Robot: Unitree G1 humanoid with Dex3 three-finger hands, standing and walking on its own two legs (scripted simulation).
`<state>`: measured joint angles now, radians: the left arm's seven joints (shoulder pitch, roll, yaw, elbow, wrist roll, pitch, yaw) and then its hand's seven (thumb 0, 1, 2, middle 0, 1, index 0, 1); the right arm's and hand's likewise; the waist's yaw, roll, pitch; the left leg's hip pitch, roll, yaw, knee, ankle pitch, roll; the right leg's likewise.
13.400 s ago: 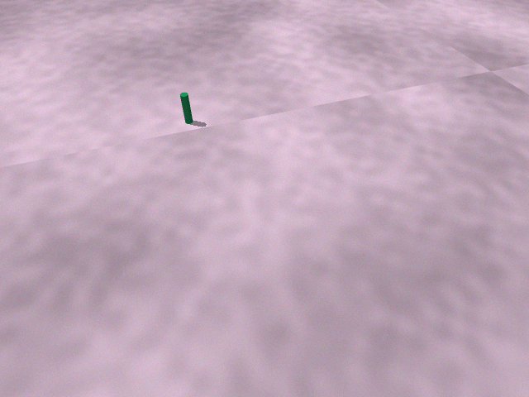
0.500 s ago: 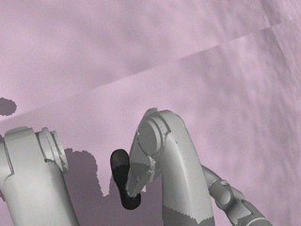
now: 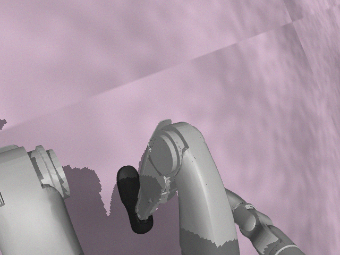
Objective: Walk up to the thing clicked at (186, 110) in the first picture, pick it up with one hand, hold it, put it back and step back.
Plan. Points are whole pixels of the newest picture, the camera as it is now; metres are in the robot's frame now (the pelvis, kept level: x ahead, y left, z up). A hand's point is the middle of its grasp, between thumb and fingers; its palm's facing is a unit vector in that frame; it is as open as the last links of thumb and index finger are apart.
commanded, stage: close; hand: left
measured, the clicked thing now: out of the picture +0.43 +0.33 -0.19
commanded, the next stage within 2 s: settle in 0.48 s
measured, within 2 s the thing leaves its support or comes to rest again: leaves its support in 0.88 s
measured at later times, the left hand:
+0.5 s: hand out of the picture +0.44 +0.32 -0.17, palm faces +0.45 -0.89 -0.01, open 6.6 cm
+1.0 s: hand out of the picture +0.44 +0.34 -0.14, palm faces +0.41 -0.91 -0.01, open 6.2 cm
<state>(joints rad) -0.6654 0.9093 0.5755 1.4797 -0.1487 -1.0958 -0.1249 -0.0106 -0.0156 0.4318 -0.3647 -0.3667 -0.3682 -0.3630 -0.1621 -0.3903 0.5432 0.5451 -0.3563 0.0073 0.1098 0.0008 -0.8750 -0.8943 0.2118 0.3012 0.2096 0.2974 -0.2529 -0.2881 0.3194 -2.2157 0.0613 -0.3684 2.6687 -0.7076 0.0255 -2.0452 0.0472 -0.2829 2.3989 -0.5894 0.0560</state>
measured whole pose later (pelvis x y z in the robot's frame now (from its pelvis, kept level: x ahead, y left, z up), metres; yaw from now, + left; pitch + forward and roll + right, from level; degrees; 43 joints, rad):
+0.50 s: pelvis +0.00 +0.00 +0.00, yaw +0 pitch +11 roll -17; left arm -0.71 0.93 0.57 1.49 -0.11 -1.06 -0.05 0.01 0.22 0.83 -0.88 -0.94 -0.85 -0.95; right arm -0.17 -0.38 0.55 0.54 -0.36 0.04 0.11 0.00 -0.86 -0.89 0.21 0.30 0.21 0.30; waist -0.26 -0.29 0.33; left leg -2.22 0.06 -0.37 2.66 -0.71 0.02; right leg -2.05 0.05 -0.29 2.39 -0.58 0.05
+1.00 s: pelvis +0.00 +0.00 +0.01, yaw +0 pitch +13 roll -17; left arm -0.68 0.87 0.58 1.28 -0.08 -0.94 -0.11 0.04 0.08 1.10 -0.96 -1.08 -0.95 -1.08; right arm -0.12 -0.37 0.48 0.55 -0.33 0.06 0.11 0.00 -0.88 -0.90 0.21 0.30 0.21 0.30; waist -0.23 -0.27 0.29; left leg -2.22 0.06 -0.35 2.63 -0.71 0.02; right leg -2.05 0.04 -0.27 2.38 -0.60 0.04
